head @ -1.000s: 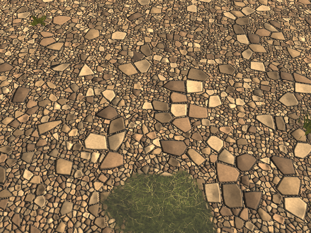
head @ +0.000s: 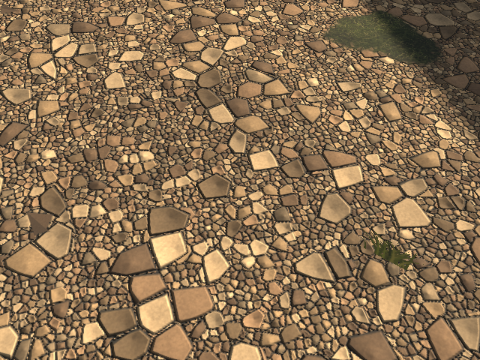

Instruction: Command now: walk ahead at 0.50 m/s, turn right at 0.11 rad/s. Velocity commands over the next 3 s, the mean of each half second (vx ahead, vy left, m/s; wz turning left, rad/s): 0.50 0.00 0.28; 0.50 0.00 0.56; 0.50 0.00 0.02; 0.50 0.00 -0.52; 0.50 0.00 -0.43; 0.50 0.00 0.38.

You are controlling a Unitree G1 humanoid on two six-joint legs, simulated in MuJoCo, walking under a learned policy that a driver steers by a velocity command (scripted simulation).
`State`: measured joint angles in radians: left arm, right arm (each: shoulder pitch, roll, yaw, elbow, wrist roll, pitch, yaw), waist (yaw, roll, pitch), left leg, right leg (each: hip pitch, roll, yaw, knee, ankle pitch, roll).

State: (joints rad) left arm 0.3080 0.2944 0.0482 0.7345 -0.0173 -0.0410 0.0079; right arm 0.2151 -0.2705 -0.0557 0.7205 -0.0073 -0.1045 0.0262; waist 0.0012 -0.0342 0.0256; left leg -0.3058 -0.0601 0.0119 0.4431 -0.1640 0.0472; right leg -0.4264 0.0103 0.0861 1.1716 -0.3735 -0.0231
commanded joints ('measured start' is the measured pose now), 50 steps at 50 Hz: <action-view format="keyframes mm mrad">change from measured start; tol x32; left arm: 1 -20 69 20 -89 11 -25 -5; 50 -81 125 37 -46 33 -61 -5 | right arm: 1 39 -98 -19 -30 7 -11 -3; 50 11 -164 -46 -149 12 41 -10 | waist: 1 2 128 -39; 18 100 -231 -324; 50 22 92 -84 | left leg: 1 185 265 -340 -239 121 190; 14 144 239 -310 -120 102 109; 20 -488 118 -131 802 -270 -40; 40 -23 20 104 147 -14 80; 43 719 397 -855 -103 -215 377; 50 134 225 -362 -209 216 248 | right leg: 1 -203 -98 10 -75 47 12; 13 42 -23 -24 -683 343 38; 17 803 -399 428 -757 145 -197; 24 310 -275 115 -1001 250 -161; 36 448 -301 -205 -1000 456 -118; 40 466 -272 -298 -625 983 -63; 43 -303 21 -56 192 -244 53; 50 -185 -127 -18 -92 103 64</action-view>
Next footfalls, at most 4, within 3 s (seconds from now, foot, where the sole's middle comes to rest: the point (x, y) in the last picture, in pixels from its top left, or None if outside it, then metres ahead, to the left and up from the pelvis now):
0.32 right None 0.33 -0.14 -0.77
0.82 left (176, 342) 0.52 0.20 -0.77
1.34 right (194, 232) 0.88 0.17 -0.77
1.84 left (114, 187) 1.06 0.46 -0.77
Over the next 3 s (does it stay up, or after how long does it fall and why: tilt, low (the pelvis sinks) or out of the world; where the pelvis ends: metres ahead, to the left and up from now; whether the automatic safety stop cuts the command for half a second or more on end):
stays up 1.56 0.36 -0.02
